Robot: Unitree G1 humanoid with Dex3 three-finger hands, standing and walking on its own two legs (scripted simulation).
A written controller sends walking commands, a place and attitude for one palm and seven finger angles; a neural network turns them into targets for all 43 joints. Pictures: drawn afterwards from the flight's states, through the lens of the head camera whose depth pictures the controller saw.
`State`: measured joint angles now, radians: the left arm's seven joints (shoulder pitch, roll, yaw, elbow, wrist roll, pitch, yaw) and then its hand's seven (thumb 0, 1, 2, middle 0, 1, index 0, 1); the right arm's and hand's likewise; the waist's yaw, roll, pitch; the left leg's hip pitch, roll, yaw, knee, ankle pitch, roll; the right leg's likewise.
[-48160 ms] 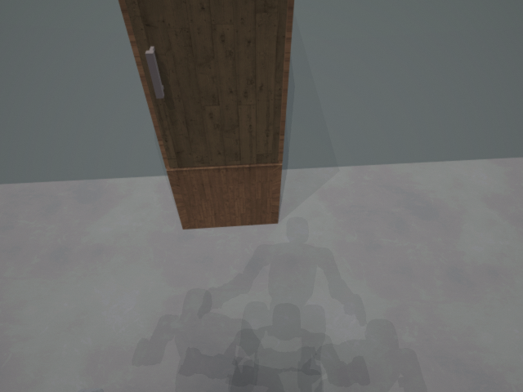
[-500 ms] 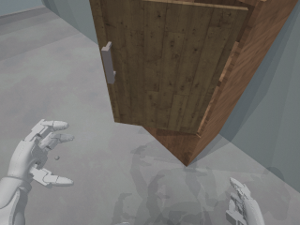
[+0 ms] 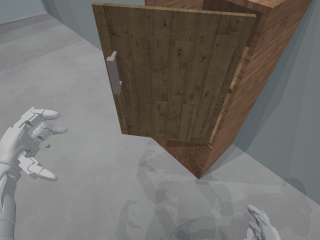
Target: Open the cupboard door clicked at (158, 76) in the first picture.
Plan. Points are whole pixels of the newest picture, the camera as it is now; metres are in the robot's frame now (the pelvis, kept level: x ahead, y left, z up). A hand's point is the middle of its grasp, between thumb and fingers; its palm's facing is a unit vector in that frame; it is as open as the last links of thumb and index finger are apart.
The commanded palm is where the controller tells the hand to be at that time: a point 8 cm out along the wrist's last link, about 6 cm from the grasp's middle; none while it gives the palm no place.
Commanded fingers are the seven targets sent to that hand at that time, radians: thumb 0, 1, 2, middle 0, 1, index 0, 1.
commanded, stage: raise the hand with hooked fingers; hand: left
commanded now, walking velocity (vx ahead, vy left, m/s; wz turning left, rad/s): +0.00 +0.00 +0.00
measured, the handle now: (116, 73) +0.60 +0.19 +0.07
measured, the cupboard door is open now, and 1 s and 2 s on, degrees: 38 38 38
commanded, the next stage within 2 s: move the hooked fingers beside the handle in 0.38 s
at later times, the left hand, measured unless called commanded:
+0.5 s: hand (53, 147) +0.29 +0.27 +0.09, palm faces -0.05 -1.00 -0.02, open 14.0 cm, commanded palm +0.27 +0.31 +0.10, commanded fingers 0.00 -0.50 0.30 -0.30 -1.20 -0.30 -1.20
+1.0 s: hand (74, 119) +0.38 +0.25 +0.09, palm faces -0.07 -1.00 -0.01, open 14.0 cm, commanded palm +0.35 +0.30 +0.09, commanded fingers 0.00 -0.50 0.30 -0.30 -1.20 -0.30 -1.20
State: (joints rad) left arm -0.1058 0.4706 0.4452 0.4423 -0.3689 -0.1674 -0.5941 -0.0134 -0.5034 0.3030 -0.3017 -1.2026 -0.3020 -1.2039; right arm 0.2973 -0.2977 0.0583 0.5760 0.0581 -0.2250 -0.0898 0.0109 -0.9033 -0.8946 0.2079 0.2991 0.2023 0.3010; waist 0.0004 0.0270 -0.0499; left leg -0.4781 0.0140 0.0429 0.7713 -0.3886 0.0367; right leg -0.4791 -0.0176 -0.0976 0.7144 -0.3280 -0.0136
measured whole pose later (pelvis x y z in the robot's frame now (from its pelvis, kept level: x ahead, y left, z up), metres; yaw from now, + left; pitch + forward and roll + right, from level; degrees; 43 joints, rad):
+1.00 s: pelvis +0.00 -0.01 +0.00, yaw -1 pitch +9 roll -1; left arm -0.40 0.50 0.44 0.75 -0.29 -0.22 -0.56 -0.01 -0.50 0.30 -0.30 -1.20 -0.30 -1.20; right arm 0.34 -0.30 0.05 0.58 0.05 -0.14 -0.08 0.01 -0.90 -0.89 0.21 0.30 0.20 0.30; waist -0.05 0.02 -0.06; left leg -0.55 0.02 0.05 0.78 -0.39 0.03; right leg -0.57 -0.01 -0.08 0.74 -0.34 -0.02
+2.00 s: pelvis +0.01 +0.00 -0.02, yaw -3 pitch +21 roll -3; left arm -1.02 0.82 0.50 1.30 -0.10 -0.28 -0.55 -0.01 -0.50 0.30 -0.30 -1.20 -0.30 -1.20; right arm 0.44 -0.32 0.07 0.60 0.02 0.06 -0.06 0.00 -0.91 -0.89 0.21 0.30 0.20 0.30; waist -0.20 0.01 -0.07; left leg -0.85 0.05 0.04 0.92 -0.44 0.04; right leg -0.84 0.02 -0.09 0.82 -0.34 -0.01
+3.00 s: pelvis +0.00 +0.00 -0.03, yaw -3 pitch +22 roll -4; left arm -1.07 0.81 0.48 1.32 -0.07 -0.28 -0.49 -0.01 -0.50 0.30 -0.30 -1.20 -0.30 -1.20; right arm 0.42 -0.30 0.09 0.58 0.02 0.09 -0.05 0.00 -0.91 -0.89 0.21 0.30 0.20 0.30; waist -0.22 0.03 -0.06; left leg -0.89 0.06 0.03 0.96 -0.45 0.04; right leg -0.87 0.03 -0.10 0.84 -0.35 -0.02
